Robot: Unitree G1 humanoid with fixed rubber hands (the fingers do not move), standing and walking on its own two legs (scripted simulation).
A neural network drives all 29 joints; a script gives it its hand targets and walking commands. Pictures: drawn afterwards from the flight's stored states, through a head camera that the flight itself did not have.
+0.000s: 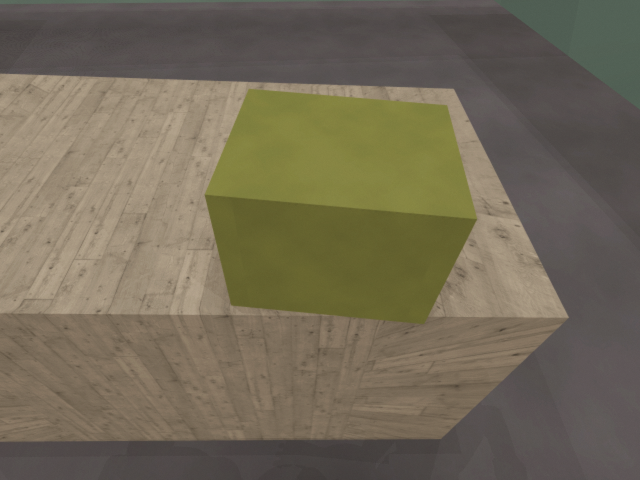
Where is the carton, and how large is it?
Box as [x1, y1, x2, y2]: [205, 89, 476, 323]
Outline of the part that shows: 248,89 205,192 205,198 231,305 423,323 476,220 475,212 446,105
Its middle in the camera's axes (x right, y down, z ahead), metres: +0.03 -0.06 +0.58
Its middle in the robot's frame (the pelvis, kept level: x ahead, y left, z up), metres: +0.49 -0.01 +0.07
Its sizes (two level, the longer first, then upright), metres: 0.296 0.238 0.227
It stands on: a pedestal, 0.70 m high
